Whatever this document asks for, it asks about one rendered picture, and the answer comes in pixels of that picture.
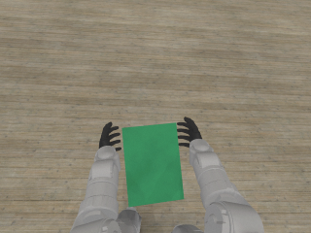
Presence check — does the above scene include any left robot thigh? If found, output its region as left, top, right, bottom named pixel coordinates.
left=116, top=209, right=142, bottom=233

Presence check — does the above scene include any robot right hand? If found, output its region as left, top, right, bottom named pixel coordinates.
left=177, top=116, right=202, bottom=148

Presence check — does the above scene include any carton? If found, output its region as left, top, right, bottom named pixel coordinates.
left=121, top=122, right=185, bottom=207

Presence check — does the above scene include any right robot upper arm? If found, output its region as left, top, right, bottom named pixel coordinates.
left=204, top=200, right=264, bottom=233

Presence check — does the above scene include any robot left shin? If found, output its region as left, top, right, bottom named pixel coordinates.
left=126, top=207, right=137, bottom=212

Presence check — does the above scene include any left robot upper arm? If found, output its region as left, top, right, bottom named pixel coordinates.
left=70, top=217, right=121, bottom=233

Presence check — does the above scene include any left robot forearm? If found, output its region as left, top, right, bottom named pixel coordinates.
left=69, top=146, right=121, bottom=233

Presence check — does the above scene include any robot left hand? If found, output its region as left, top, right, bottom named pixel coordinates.
left=99, top=121, right=121, bottom=151

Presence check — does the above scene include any right robot forearm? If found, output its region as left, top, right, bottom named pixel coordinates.
left=189, top=139, right=264, bottom=233

